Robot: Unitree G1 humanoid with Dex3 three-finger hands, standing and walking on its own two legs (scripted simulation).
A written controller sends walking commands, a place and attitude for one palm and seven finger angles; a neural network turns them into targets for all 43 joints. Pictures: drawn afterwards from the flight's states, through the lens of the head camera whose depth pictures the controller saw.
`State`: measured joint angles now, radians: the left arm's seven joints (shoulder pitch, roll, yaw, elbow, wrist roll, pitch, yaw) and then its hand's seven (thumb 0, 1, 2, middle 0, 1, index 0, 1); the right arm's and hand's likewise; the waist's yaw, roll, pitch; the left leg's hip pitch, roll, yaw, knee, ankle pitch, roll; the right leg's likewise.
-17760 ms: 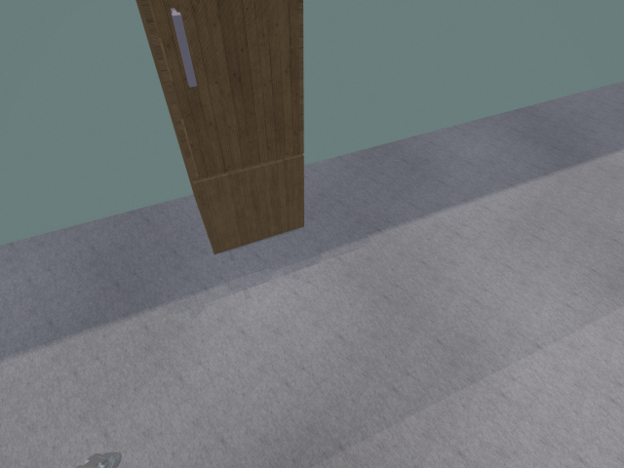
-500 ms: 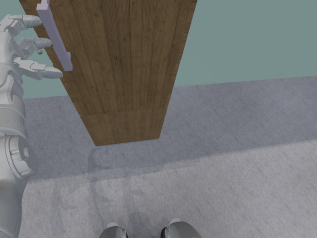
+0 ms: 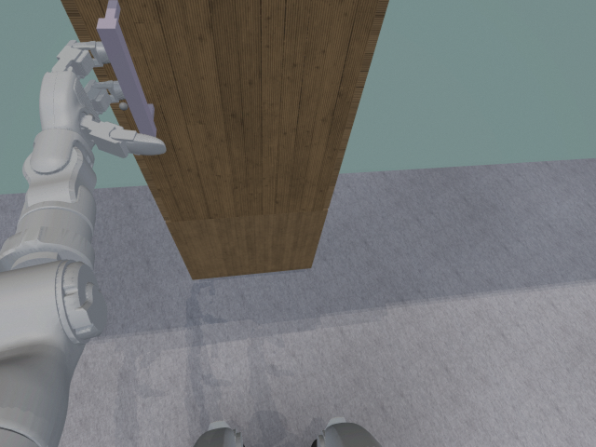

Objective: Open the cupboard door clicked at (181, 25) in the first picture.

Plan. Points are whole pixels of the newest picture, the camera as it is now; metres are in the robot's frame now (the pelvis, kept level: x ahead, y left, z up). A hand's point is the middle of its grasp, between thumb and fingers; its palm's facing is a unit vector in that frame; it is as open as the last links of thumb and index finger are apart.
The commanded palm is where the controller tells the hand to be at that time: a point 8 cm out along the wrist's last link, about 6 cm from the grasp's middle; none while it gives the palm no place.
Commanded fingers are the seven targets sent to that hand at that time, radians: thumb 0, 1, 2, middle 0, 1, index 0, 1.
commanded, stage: slide the fingers in behind the handle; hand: left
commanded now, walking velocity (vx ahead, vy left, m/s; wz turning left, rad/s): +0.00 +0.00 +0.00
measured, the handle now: (132, 77) +0.58 +0.17 +0.12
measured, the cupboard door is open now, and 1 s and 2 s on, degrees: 0 0 2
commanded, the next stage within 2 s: close the thumb around the handle in 0.86 s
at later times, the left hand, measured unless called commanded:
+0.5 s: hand (150, 103) +0.53 +0.14 +0.13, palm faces +0.05 -1.00 +0.00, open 14.0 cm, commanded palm +0.51 +0.18 +0.12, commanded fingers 0.00 -0.50 0.30 -0.30 -1.20 -0.30 -1.20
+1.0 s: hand (150, 103) +0.53 +0.14 +0.12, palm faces +0.04 -1.00 +0.00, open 14.0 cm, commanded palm +0.51 +0.19 +0.12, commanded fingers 0.00 -0.33 0.37 -0.31 -1.22 -0.31 -1.22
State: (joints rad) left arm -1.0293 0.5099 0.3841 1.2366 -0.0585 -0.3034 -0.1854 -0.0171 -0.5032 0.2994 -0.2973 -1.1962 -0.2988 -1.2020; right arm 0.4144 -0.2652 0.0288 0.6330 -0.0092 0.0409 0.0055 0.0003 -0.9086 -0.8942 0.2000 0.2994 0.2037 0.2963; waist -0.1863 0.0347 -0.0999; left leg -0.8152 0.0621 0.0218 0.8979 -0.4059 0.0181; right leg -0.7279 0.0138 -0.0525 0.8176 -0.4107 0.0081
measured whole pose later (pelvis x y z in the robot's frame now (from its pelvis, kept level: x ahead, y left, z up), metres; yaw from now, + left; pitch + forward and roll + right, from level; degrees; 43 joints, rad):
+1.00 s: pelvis +0.00 -0.01 +0.00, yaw +0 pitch +19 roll -2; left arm -1.04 0.47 0.36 1.25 -0.05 -0.32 -0.12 -0.02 -0.50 0.30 -0.29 -1.20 -0.30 -1.20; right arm 0.44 -0.27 0.02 0.65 -0.02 0.03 0.01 0.00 -0.91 -0.89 0.20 0.30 0.20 0.30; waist -0.19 0.04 -0.10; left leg -0.81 0.06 0.02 0.88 -0.39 0.01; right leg -0.73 0.02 -0.05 0.81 -0.41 0.00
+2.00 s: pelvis +0.01 -0.01 +0.01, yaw -1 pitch +18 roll -2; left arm -0.91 0.42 0.37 1.12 -0.09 -0.32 -0.13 0.01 0.78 0.81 -0.36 -1.35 -0.36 -1.35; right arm 0.45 -0.27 0.00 0.64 -0.01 0.05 0.02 0.00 -0.91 -0.89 0.20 0.30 0.20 0.30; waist -0.17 0.05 -0.12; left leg -0.75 0.07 0.04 0.85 -0.40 0.01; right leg -0.69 0.02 -0.03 0.79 -0.41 0.00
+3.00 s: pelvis -0.01 -0.03 +0.02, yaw +2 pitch +10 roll +0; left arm -0.60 0.02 0.17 0.74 0.01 -0.23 0.55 0.00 0.76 0.83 -0.36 -1.34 -0.34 -1.35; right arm 0.36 -0.23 -0.04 0.73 -0.06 0.03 0.01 0.01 -0.91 -0.89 0.20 0.30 0.20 0.30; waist -0.08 0.05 -0.11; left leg -0.59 0.05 0.02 0.75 -0.33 -0.02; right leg -0.54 0.01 -0.05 0.75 -0.39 -0.03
